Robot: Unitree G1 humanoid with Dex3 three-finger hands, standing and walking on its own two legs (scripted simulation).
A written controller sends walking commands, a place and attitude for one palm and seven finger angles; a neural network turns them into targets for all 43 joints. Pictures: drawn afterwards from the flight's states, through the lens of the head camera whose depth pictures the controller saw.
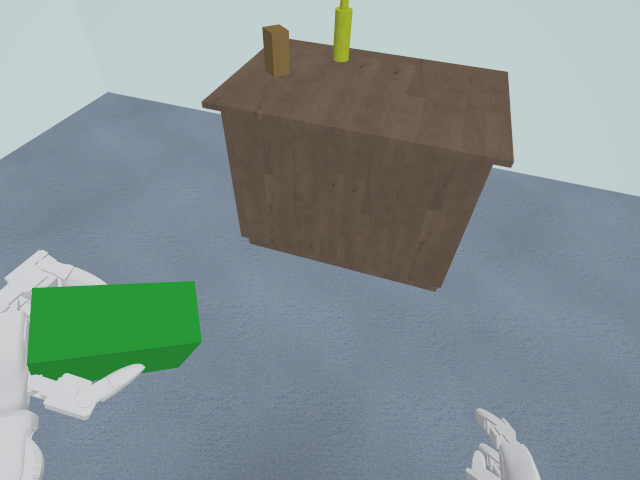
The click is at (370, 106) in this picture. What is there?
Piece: table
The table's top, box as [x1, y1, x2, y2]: [202, 39, 513, 167]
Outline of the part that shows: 202,101 202,107 509,167 513,162 507,72 352,48 349,48 349,59 347,61 336,62 332,59 332,45 289,39 289,74 278,77 273,77 264,69 263,48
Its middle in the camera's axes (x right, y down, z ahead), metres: +0.15 -0.49 +1.27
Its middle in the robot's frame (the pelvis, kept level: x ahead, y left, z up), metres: +1.28 -0.08 -0.08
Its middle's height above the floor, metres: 0.69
